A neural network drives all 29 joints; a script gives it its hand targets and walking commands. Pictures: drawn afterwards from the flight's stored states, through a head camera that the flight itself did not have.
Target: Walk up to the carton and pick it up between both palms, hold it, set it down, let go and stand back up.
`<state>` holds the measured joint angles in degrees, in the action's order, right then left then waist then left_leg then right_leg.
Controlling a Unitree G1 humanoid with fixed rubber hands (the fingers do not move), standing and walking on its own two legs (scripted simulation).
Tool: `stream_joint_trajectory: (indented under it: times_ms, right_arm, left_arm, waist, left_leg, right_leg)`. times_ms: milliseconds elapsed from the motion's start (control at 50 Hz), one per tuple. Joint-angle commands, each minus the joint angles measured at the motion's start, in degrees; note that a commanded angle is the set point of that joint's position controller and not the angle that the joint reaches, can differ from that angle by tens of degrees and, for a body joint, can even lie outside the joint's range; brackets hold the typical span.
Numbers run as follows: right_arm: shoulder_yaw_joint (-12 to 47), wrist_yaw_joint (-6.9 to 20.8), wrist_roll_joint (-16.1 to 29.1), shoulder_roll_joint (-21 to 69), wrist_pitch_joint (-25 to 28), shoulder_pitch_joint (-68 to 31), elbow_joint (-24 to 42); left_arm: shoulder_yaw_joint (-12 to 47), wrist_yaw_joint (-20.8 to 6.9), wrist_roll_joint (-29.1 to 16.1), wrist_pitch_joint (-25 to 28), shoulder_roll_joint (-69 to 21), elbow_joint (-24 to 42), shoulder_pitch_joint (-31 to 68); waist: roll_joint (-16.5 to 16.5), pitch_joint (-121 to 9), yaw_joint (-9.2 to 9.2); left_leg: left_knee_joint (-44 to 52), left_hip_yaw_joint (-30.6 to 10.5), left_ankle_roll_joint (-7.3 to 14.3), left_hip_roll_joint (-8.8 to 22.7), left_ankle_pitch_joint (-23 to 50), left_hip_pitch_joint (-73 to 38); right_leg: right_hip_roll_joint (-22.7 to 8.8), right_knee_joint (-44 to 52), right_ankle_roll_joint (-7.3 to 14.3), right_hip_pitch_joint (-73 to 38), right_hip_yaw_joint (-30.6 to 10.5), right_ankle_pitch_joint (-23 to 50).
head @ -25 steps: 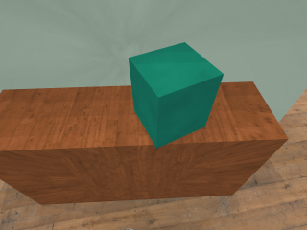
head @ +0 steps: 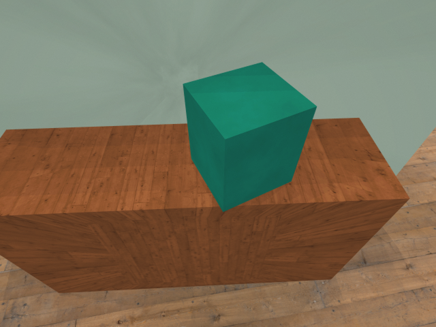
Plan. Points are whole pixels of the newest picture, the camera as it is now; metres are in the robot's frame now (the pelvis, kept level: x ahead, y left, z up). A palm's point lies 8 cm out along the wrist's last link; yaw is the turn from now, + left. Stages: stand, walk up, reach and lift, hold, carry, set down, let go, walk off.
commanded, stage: walk up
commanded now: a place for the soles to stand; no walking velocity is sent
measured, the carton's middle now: (242, 137) +0.54 -0.05 +0.02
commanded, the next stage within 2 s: none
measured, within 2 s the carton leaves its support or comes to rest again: neither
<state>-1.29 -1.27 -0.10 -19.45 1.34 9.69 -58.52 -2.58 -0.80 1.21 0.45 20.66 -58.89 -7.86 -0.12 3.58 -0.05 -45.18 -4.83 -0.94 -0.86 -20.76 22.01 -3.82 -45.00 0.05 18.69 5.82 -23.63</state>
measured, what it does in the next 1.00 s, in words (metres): stands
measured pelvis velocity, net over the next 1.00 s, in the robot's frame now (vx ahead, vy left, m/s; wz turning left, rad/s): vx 0.00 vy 0.01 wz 0.00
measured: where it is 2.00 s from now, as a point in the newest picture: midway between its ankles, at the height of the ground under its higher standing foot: outside the picture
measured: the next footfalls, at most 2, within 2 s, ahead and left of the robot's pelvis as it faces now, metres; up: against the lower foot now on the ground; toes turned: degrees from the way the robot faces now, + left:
none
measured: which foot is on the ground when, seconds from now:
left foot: down 0.00-1.00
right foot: down 0.00-1.00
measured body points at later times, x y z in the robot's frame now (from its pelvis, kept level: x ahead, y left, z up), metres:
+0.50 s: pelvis +0.00 +0.00 +0.00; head +0.02 +0.00 +0.45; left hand +0.10 +0.31 -0.12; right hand +0.07 -0.30 -0.13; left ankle +0.04 +0.13 -0.71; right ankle +0.01 -0.12 -0.71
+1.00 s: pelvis +0.00 +0.01 +0.00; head +0.01 +0.01 +0.45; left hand +0.09 +0.31 -0.13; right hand +0.08 -0.30 -0.13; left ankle +0.04 +0.14 -0.71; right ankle +0.01 -0.12 -0.71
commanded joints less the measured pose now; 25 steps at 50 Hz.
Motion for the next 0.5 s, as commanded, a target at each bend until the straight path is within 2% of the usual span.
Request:
stream_joint_trajectory:
  times_ms: [0, 20, 40, 60, 80, 100, 120, 140, 160, 180, 200, 220, 240, 260, 280, 300, 320, 340, 360, 380, 400, 420, 440, 460, 480]
  right_arm:
    - [-3.3, 0.0, -1.6, -13.6, 2.3, 1.0, 4.8]
    - [-3.5, 0.0, -1.4, -14.4, 2.3, 2.1, 4.3]
    - [-3.7, -0.1, -1.7, -16.6, 2.3, 2.0, 4.5]
    - [-3.9, -0.3, -1.4, -17.5, 2.6, 0.9, 4.4]
    - [-3.6, -0.5, -1.5, -17.6, 2.3, 0.9, 4.8]
    - [-3.4, -0.6, -1.3, -18.6, 2.4, -1.2, 5.4]
    - [-2.9, -0.5, -1.7, -16.7, 2.1, -3.0, 5.2]
    - [-2.6, -0.6, -1.8, -16.5, 2.0, -3.3, 5.1]
    - [-2.1, -0.4, -1.3, -15.1, 1.9, -3.2, 5.1]
    - [-2.0, -0.2, -1.3, -13.6, 1.6, -2.7, 4.6]
    - [-2.0, -0.2, -0.6, -13.1, 1.3, -2.6, 5.6]
    - [-2.5, -0.4, -0.8, -12.6, 1.2, -4.0, 5.5]
    - [-2.5, -0.5, -0.7, -13.5, 1.2, -0.8, 5.3]
    - [-3.1, -0.3, -1.2, -14.2, 1.2, -0.3, 5.0]
    - [-3.2, -0.1, -1.2, -13.6, 1.6, 2.2, 4.3]
    - [-3.1, -0.2, -1.6, -13.7, 2.0, 3.8, 3.2]
    - [-3.6, 0.0, -1.7, -15.0, 2.3, 3.9, 3.2]
    - [-3.2, -0.2, -1.9, -16.3, 2.7, 3.2, 3.4]
    - [-3.7, -0.3, -1.5, -17.3, 2.7, 2.7, 3.8]
    - [-3.5, -0.4, -1.6, -18.7, 2.6, 1.0, 4.1]
    - [-3.2, -0.5, -1.4, -17.5, 2.6, 0.2, 4.4]
    - [-3.4, -0.6, -1.7, -17.5, 2.4, -1.8, 4.5]
    - [-2.8, -0.8, -1.0, -16.1, 2.2, -2.6, 5.0]
    - [-2.1, -0.7, -0.8, -14.7, 2.0, -3.2, 5.2]
    - [-1.9, -0.5, -0.3, -12.4, 1.6, -2.9, 5.2]
  left_arm:
    - [-3.7, 1.0, -0.7, 1.7, 15.3, 5.3, 5.4]
    - [-3.8, 0.9, -1.1, 1.4, 15.0, 5.6, 4.6]
    - [-3.3, 1.0, -1.4, 1.0, 13.4, 5.8, 5.2]
    - [-3.5, 1.1, -1.5, 0.6, 12.9, 5.8, 4.9]
    - [-2.7, 1.0, -1.3, 0.3, 11.4, 5.6, 4.4]
    - [-3.1, 0.8, -1.3, 0.3, 11.8, 4.5, 3.7]
    - [-3.0, 0.8, -1.1, 0.8, 11.4, 4.0, 3.4]
    - [-2.9, 0.6, -0.9, 1.2, 11.5, 4.3, 3.0]
    - [-3.4, 0.7, -1.0, 1.5, 12.2, 3.3, 1.3]
    - [-3.8, 0.7, -0.4, 1.8, 13.4, 3.3, 1.6]
    - [-3.9, 0.6, -0.1, 2.2, 15.6, 3.1, -0.5]
    - [-4.9, 0.9, -0.3, 2.2, 18.3, 3.6, 0.0]
    - [-4.7, 1.1, -0.5, 2.3, 18.1, 4.9, 2.1]
    - [-4.0, 1.1, -0.3, 2.3, 17.0, 5.3, 3.5]
    - [-4.3, 1.1, -0.5, 2.3, 17.8, 5.5, 4.0]
    - [-3.9, 1.0, -0.2, 2.1, 15.8, 5.7, 5.9]
    - [-3.7, 0.9, -0.5, 1.8, 15.4, 6.0, 6.3]
    - [-3.4, 0.9, -1.1, 1.3, 14.1, 6.1, 6.0]
    - [-3.5, 0.8, -1.1, 0.9, 12.0, 6.2, 4.9]
    - [-3.4, 0.9, -1.2, 0.6, 12.1, 5.7, 4.4]
    - [-3.0, 0.9, -1.3, 0.8, 11.8, 5.2, 5.0]
    - [-3.0, 0.9, -1.3, 1.2, 11.3, 4.5, 2.5]
    - [-3.1, 0.8, -1.1, 1.2, 12.0, 3.9, 3.1]
    - [-3.4, 0.8, -0.9, 1.7, 12.3, 3.0, 0.5]
    - [-3.8, 0.8, -0.4, 2.1, 15.0, 2.8, -0.7]
  waist:
    - [3.7, -4.6, 0.28]
    - [3.0, -6.9, -0.52]
    - [-2.0, -7.2, -0.96]
    - [-8.0, -5.7, -0.91]
    - [-8.6, -4.2, -0.59]
    - [-10.1, -5.8, -1.63]
    - [-7.3, -2.5, -1.94]
    - [-8.5, -3.2, -2.23]
    - [-5.5, -5.3, -3.06]
    - [-0.8, -5.5, -2.62]
    - [4.8, -6.5, -2.86]
    - [5.5, -2.9, -2.69]
    - [4.4, -3.5, -1.16]
    - [5.8, -4.3, -0.32]
    - [5.6, -3.4, 0.52]
    - [4.9, -4.6, 1.27]
    - [1.9, -7.0, 1.08]
    - [-3.6, -4.7, 0.29]
    - [-6.2, -7.9, -0.15]
    - [-8.6, -6.1, -0.68]
    - [-7.6, -4.1, -1.25]
    - [-5.6, -6.0, -2.47]
    - [-5.0, -4.1, -2.14]
    - [-2.1, -6.6, -3.35]
    - [3.2, -7.1, -3.94]
  left_leg:
    - [9.1, -2.2, 4.3, 2.7, 14.3, -3.8]
    - [11.4, -7.0, 5.6, 3.7, 19.0, -3.9]
    - [15.2, -14.2, 8.2, 6.6, 18.1, -4.3]
    - [18.9, -22.0, 10.8, 10.2, 14.2, -5.1]
    - [22.7, -28.1, 13.3, 12.4, 9.4, -3.7]
    - [23.6, -28.2, 13.9, 12.1, 4.9, -2.9]
    - [22.4, -26.1, 13.3, 11.2, 5.5, -0.7]
    - [21.3, -21.1, 9.9, 9.5, 9.0, 2.2]
    - [17.9, -16.3, 7.8, 7.2, 12.1, 4.5]
    - [13.8, -10.8, 5.1, 5.1, 13.3, 7.5]
    - [7.5, -5.6, 3.6, 1.6, 9.9, 9.6]
    - [1.5, -0.4, 2.2, -0.7, 6.5, 7.1]
    - [-1.7, 2.3, 1.9, 0.0, -0.4, 5.1]
    - [-1.3, 3.1, 2.2, 0.0, -3.4, 3.5]
    - [1.9, 2.5, 2.6, 1.6, -0.8, 0.4]
    - [7.4, 0.0, 3.9, 1.5, 5.5, -3.4]
    - [11.3, -3.7, 4.1, 2.5, 13.6, -4.2]
    - [15.0, -12.0, 6.7, 6.0, 17.4, -4.5]
    - [19.7, -23.4, 10.5, 10.3, 16.6, -7.0]
    - [21.1, -27.7, 13.6, 11.9, 15.6, -6.5]
    - [21.5, -26.8, 12.9, 12.1, 16.4, -4.7]
    - [20.1, -23.8, 12.0, 11.2, 18.0, -2.6]
    - [18.6, -19.1, 9.8, 8.5, 16.3, 2.2]
    - [15.0, -14.2, 7.4, 6.2, 15.6, 5.3]
    - [9.0, -6.5, 3.9, 2.2, 14.8, 8.2]
  right_leg:
    - [-9.9, 13.3, 6.3, -1.7, -9.4, 10.7]
    - [-6.2, 8.5, 4.3, -5.0, -5.6, 9.6]
    - [-2.5, 3.9, 3.0, -3.6, -5.0, 6.3]
    - [0.2, 0.2, 2.2, 1.4, -4.3, -1.5]
    - [3.1, -0.3, 1.6, 2.2, -5.9, -8.4]
    - [3.5, 2.4, 1.7, 0.4, -7.0, -10.2]
    - [2.6, 5.6, 1.4, 0.3, -7.4, -7.9]
    - [1.0, 9.1, 2.0, -4.4, -6.7, -3.4]
    - [-0.5, 11.5, 3.0, -9.8, -7.7, -0.2]
    - [-4.5, 15.3, 4.7, -12.8, -10.2, 0.5]
    - [-9.7, 20.2, 7.0, -14.6, -15.7, 0.4]
    - [-15.6, 22.7, 10.5, -8.5, -20.2, 1.3]
    - [-18.8, 22.4, 13.3, -6.9, -21.3, 4.3]
    - [-17.8, 21.9, 12.4, -6.3, -18.6, 7.1]
    - [-16.7, 18.9, 11.2, -3.5, -16.9, 8.9]
    - [-13.1, 17.6, 8.5, -2.6, -13.7, 8.2]
    - [-9.4, 12.6, 5.8, -3.8, -9.5, 9.9]
    - [-4.0, 3.9, 2.8, -0.4, -5.0, 9.1]
    - [1.0, -0.3, 1.3, 0.8, -4.6, 2.0]
    - [3.0, -0.6, 0.9, 2.6, -6.0, -4.6]
    - [1.9, 1.7, 1.3, 1.7, -6.3, -7.0]
    - [1.7, 5.9, 2.0, -2.0, -7.2, -3.3]
    - [0.1, 8.7, 2.3, -6.2, -7.4, 1.5]
    - [-2.5, 12.2, 3.9, -12.3, -8.6, 4.1]
    - [-8.2, 17.3, 6.0, -15.8, -13.3, 5.7]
